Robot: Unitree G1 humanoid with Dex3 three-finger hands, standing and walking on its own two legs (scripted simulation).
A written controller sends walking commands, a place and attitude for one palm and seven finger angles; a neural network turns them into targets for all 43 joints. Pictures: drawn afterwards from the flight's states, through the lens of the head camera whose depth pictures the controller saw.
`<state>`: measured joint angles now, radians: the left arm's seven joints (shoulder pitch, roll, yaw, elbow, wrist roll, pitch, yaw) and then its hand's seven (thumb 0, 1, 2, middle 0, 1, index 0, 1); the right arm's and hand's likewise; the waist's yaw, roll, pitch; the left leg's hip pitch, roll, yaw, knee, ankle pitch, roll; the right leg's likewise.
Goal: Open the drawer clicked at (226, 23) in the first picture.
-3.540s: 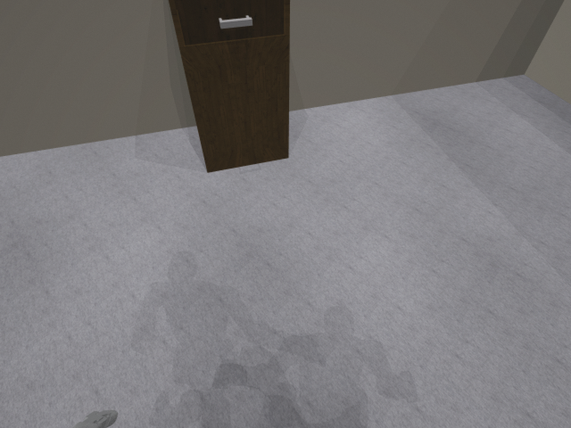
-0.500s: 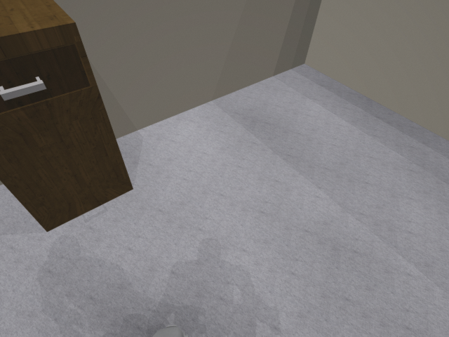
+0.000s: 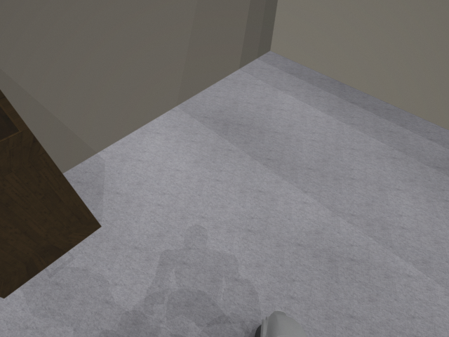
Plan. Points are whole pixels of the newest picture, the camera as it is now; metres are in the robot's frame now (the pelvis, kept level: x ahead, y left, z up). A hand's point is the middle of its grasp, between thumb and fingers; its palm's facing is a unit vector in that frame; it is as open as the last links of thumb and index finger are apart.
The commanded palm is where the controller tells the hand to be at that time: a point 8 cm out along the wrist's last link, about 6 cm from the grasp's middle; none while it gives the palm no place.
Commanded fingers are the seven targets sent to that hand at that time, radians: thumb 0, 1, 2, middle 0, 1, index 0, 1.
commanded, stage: turn to face it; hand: left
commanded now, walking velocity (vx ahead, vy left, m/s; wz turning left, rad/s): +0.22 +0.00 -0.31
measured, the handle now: out of the picture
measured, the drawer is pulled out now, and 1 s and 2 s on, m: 0.00 0.00 0.00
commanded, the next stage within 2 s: take the last steps up to it in 1.42 s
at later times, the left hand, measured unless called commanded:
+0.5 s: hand (147, 307) +0.21 +0.18 -0.19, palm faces +0.21 -0.96 -0.15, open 7.3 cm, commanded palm none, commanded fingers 0.00 0.90 0.90 -0.20 -0.30 -0.20 -0.30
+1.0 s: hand (132, 315) +0.19 +0.20 -0.15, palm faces +0.46 -0.84 -0.30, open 7.4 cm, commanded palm none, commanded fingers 0.00 0.90 0.90 -0.20 -0.30 -0.20 -0.30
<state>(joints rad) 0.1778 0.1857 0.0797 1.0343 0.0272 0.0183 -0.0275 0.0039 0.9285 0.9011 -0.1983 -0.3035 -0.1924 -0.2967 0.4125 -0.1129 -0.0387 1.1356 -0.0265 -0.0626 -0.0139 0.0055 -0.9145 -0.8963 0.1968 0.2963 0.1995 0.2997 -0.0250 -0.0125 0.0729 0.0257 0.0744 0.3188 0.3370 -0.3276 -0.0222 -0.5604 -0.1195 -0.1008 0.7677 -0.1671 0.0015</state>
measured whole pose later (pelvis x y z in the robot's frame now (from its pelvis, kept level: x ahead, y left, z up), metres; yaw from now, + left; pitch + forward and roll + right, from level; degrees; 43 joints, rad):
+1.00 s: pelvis +0.17 -0.05 -0.01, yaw +28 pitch +1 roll +0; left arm 0.13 0.23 0.06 0.86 0.00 0.03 0.02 0.00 0.91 0.90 -0.20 -0.30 -0.19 -0.30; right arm 0.20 -0.24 -0.07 0.92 -0.02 0.05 0.02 0.01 -0.90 -0.90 0.20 0.30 0.20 0.30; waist -0.03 0.04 0.07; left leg -0.37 -0.05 -0.09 0.56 -0.20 0.00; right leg -0.29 -0.03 -0.02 0.58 -0.32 0.06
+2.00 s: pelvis +0.19 -0.02 +0.01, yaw +50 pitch -2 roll +1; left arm 0.37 0.12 0.02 1.04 0.02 -0.05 0.01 0.00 0.91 0.90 -0.20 -0.30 -0.20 -0.30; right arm 0.29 -0.22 -0.06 1.07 -0.03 0.04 0.03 0.01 -0.91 -0.90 0.20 0.30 0.20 0.30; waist 0.00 0.04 0.01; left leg -0.49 0.06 0.03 1.05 -0.23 -0.02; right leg -0.10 -0.07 -0.16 0.42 -0.28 -0.01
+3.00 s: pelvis +0.31 +0.23 +0.00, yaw +50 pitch +0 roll +1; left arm 0.12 0.15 0.04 1.00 0.02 0.01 0.03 -0.02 0.93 0.90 -0.21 -0.30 -0.20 -0.30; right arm 0.20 -0.18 -0.05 1.06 0.00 0.06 -0.02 0.01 -0.91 -0.90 0.19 0.30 0.20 0.30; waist 0.00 0.02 0.11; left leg -0.40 0.02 0.02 0.93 -0.47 -0.05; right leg -0.29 -0.06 -0.14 0.51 -0.21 -0.04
